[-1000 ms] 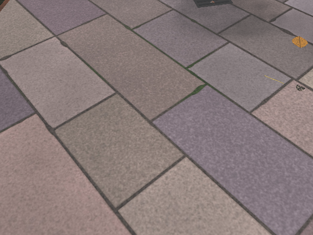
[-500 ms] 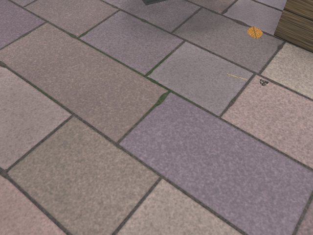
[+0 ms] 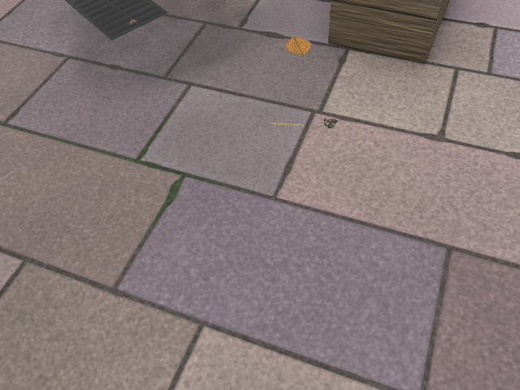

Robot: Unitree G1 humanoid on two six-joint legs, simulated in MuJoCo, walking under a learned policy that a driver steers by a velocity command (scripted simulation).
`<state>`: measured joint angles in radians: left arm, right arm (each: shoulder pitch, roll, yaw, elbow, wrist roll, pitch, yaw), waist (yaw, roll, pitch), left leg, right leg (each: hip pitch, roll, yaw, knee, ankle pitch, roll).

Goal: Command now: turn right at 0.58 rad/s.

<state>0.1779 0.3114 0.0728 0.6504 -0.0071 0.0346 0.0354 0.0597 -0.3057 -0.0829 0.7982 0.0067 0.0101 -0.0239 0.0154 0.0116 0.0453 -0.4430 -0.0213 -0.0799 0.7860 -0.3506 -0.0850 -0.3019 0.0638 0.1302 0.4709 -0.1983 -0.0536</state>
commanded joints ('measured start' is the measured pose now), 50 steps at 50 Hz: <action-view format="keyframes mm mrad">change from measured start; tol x32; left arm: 1 -16 183 52 -69 -1 -3 -3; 50 226 155 21 90 -1 -85 -7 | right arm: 1 -20 -88 -18 -68 5 -22 9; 50 -58 -69 16 -128 -6 -111 102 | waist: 1 10 -169 -133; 8 14 287 -120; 26 14 125 -94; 29 79 -286 -117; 50 8 -133 0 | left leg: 1 12 -16 -5 -88 -18 6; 8 362 418 -425 -492 544 334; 24 322 325 23 -485 200 283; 30 -396 99 54 340 -210 90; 50 -82 0 156 -263 357 145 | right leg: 1 152 -245 309 -86 298 -181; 5 133 -188 354 -16 298 -125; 8 -267 83 35 420 -460 39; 12 -315 -25 17 748 -258 127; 26 185 -44 -217 7 -88 26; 29 398 -472 532 -243 -242 -262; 31 321 -394 391 -306 -403 -217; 50 396 -283 -117 -162 804 -80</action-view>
